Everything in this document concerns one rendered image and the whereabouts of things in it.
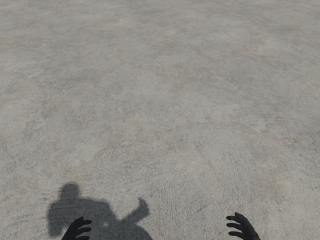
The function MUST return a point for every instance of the left robot hand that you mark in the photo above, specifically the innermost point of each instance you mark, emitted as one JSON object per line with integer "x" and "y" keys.
{"x": 73, "y": 230}

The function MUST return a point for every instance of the right robot hand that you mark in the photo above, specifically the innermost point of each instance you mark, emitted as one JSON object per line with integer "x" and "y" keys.
{"x": 248, "y": 231}

